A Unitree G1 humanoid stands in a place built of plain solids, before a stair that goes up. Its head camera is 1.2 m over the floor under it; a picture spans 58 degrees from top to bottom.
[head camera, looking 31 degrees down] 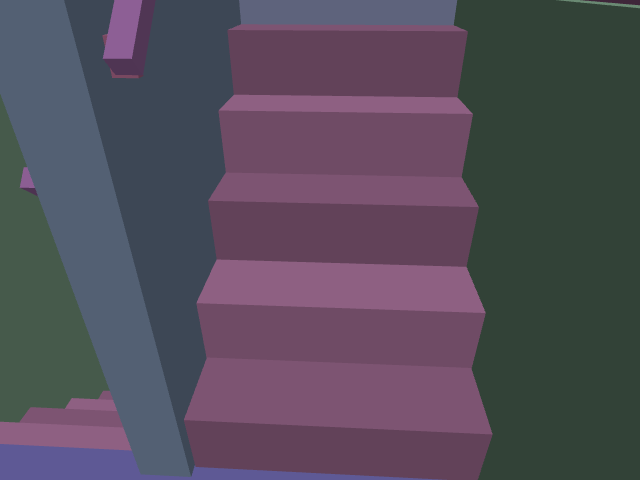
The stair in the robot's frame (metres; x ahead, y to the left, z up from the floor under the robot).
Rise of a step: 0.21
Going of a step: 0.22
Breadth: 0.80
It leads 3 degrees to the right of straight ahead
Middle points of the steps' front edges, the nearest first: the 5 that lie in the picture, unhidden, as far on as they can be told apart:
0.71 -0.04 0.21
0.93 -0.05 0.42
1.15 -0.06 0.63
1.37 -0.08 0.85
1.59 -0.09 1.06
